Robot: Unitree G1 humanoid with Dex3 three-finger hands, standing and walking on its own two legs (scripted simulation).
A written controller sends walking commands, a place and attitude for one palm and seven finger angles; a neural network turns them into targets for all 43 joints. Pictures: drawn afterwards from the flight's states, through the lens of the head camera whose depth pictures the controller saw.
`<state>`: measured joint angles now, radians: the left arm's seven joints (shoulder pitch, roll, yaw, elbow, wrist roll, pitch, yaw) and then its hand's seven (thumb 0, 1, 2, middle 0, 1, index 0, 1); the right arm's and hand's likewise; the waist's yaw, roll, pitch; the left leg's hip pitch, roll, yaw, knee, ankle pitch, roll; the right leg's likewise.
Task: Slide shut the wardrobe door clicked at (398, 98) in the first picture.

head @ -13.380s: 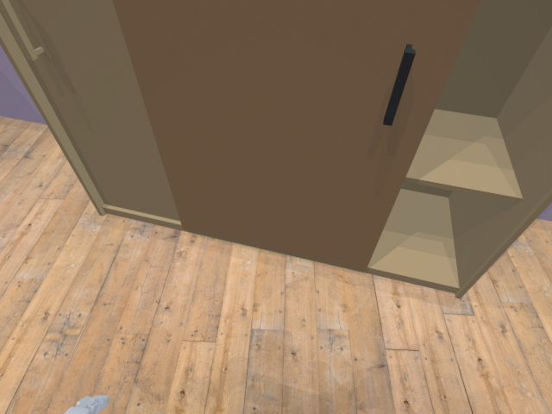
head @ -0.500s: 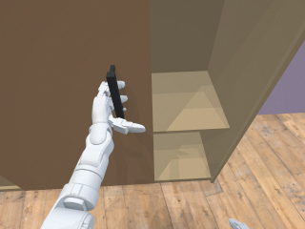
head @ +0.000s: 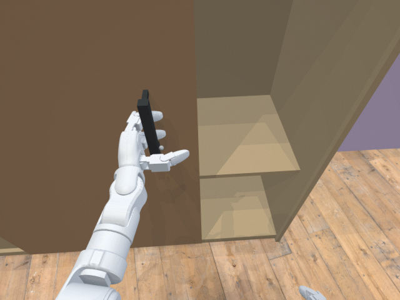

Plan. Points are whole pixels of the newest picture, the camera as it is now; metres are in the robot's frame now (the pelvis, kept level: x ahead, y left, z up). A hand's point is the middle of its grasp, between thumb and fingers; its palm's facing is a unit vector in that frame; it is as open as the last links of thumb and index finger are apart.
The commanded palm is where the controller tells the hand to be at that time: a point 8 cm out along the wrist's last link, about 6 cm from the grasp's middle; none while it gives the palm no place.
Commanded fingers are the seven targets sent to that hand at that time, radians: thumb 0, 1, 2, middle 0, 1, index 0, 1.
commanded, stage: grip the handle and tug to test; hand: left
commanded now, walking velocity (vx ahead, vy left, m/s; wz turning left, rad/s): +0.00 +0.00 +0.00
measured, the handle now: (151, 128) +0.45 +0.11 +0.10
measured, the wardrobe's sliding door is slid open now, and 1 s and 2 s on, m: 0.37 0.37 0.36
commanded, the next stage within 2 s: tug the door sideways, standing still in 1.06 s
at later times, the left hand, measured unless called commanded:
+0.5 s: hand (161, 146) +0.40 +0.09 +0.10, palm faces +0.09 -1.00 +0.00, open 5.9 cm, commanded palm +0.35 +0.12 +0.11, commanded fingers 0.00 0.90 0.90 -0.45 -1.40 -0.45 -1.40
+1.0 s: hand (161, 147) +0.39 +0.09 +0.10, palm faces +0.07 -1.00 +0.01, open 5.9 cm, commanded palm +0.33 +0.12 +0.11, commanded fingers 0.00 0.90 0.90 -0.45 -1.40 -0.45 -1.40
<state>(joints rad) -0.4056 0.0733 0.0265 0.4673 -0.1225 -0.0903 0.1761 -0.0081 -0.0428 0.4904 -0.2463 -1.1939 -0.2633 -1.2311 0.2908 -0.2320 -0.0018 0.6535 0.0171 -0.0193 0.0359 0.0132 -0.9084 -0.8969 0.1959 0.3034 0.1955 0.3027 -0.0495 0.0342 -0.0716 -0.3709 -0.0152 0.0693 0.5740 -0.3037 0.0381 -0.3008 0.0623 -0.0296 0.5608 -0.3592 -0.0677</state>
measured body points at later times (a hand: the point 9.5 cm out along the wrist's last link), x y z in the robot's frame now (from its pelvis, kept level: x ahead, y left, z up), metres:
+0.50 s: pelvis +0.01 +0.00 +0.00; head +0.03 -0.01 +0.45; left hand +0.38 +0.14 +0.11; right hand +0.12 -0.24 -0.12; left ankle -0.01 +0.09 -0.73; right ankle -0.05 -0.07 -0.73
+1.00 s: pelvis +0.02 +0.00 +0.00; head +0.04 -0.02 +0.45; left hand +0.38 +0.14 +0.11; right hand +0.13 -0.24 -0.11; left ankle -0.01 +0.09 -0.73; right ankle -0.05 -0.07 -0.73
